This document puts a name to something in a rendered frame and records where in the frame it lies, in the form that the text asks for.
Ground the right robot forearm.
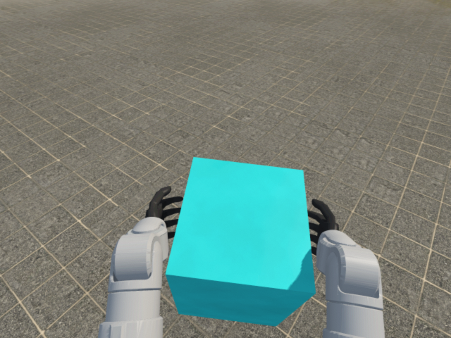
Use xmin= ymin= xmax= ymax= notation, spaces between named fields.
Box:
xmin=316 ymin=230 xmax=385 ymax=338

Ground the carton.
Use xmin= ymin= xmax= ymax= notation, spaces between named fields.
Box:
xmin=166 ymin=157 xmax=316 ymax=327

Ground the robot left hand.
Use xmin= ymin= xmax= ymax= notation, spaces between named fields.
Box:
xmin=145 ymin=186 xmax=183 ymax=239

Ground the robot right hand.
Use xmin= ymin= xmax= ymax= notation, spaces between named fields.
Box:
xmin=307 ymin=199 xmax=339 ymax=256

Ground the left robot forearm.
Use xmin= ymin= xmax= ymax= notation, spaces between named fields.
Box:
xmin=98 ymin=217 xmax=169 ymax=338

